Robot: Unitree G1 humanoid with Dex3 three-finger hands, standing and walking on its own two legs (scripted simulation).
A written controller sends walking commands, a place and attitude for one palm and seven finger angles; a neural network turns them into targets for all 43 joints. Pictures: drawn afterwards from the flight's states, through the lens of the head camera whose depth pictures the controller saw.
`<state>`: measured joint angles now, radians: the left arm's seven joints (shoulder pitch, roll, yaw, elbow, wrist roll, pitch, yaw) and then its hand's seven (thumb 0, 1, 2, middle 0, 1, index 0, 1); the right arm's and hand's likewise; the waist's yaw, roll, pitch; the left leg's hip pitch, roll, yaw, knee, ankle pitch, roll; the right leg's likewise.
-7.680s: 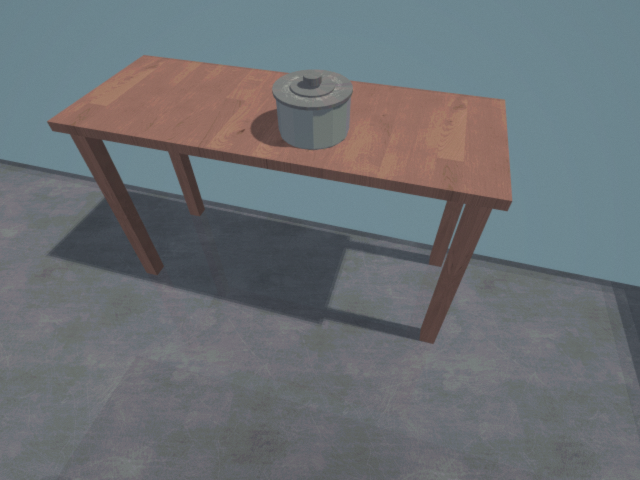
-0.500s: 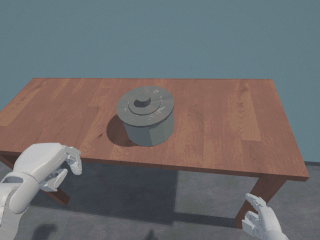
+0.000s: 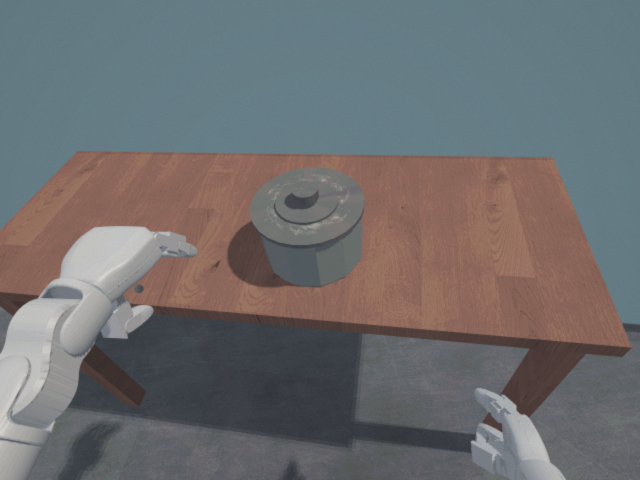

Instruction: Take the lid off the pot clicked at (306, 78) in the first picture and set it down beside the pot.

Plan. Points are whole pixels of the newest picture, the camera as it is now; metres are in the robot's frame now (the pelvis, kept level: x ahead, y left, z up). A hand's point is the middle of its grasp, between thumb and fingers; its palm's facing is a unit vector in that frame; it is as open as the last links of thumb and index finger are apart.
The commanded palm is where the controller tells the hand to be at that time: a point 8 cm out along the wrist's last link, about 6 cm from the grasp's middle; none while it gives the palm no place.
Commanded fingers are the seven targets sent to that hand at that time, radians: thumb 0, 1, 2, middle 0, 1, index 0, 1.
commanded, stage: reach forward and open the fingers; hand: left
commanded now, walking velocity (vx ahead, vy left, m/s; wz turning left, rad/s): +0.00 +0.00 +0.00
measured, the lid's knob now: (305, 192) +0.53 +0.09 +0.06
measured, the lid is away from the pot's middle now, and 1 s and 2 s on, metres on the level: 0.00 0.00 0.00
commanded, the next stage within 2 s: move the open hand above the knob in 0.04 s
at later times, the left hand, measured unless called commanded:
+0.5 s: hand (180, 246) +0.35 +0.21 +0.13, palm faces -0.22 -0.03 -0.97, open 10.1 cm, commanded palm +0.34 +0.21 +0.20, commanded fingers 0.00 -0.30 1.42 -0.83 -0.08 -0.83 -0.08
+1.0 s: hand (232, 211) +0.42 +0.16 +0.13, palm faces -0.23 -0.03 -0.97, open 10.1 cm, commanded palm +0.40 +0.16 +0.20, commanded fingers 0.00 -0.30 1.42 -0.83 -0.08 -0.83 -0.08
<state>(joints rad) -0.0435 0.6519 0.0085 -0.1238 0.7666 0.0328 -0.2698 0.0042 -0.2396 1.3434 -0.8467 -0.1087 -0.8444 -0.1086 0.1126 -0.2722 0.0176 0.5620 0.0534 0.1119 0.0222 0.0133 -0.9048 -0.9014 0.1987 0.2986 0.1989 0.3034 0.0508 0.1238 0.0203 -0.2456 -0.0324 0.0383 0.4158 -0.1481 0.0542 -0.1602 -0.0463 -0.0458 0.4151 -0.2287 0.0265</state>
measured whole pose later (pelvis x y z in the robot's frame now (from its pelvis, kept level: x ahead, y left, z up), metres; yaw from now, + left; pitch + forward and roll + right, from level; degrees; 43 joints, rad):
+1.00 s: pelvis +0.03 -0.02 +0.00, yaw +0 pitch +2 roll +0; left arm -0.55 0.55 -0.19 0.26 0.82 0.17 -0.36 0.00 -0.28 1.42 -0.85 -0.08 -0.84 -0.08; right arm 0.14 -0.30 0.01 0.58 0.08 0.15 0.02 0.01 -0.91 -0.90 0.20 0.30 0.20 0.30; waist -0.01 0.11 0.01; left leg -0.29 -0.02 0.03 0.45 -0.20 0.03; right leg -0.22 -0.04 -0.05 0.48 -0.30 0.01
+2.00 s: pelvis +0.03 -0.02 +0.00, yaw -2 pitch +5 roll +1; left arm -0.96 0.40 -0.27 0.80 0.88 0.23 -0.30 0.00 -0.28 1.42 -0.84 -0.08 -0.84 -0.08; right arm 0.24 -0.29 0.00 0.66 0.07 0.14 -0.01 0.01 -0.91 -0.90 0.20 0.30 0.20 0.30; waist -0.09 0.08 -0.04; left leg -0.34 -0.01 0.06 0.45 -0.20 0.03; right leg -0.29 -0.03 -0.01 0.49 -0.30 0.01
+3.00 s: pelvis +0.03 -0.02 +0.00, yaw -2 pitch +7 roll +1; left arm -1.00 0.33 -0.31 0.91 0.89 0.22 -0.25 0.00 -0.28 1.42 -0.84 -0.08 -0.84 -0.08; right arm 0.25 -0.28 0.00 0.68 0.07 0.13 -0.01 0.01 -0.91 -0.90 0.20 0.30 0.20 0.30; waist -0.09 0.07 -0.05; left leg -0.38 -0.02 0.06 0.46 -0.21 0.04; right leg -0.32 -0.03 -0.01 0.50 -0.30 0.01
